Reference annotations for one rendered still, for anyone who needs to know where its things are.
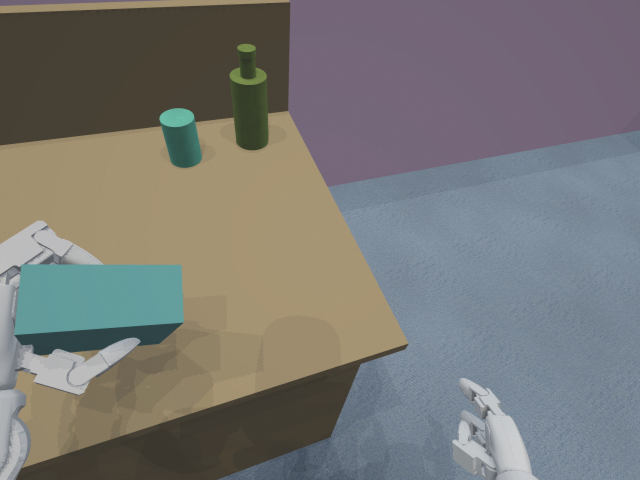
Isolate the robot left forearm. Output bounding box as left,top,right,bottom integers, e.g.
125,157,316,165
0,389,31,480

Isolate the sponge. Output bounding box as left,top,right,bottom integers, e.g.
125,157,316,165
14,264,184,356

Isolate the left robot hand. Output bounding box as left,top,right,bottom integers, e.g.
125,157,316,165
0,221,141,396

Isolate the table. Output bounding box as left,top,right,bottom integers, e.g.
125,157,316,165
0,0,409,480

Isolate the right robot hand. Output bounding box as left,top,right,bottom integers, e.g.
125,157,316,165
452,378,532,480

